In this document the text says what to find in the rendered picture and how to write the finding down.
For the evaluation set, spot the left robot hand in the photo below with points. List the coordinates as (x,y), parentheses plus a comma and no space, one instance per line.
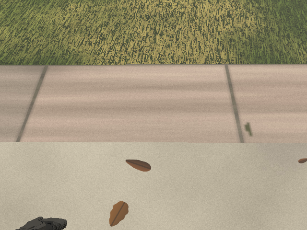
(41,223)

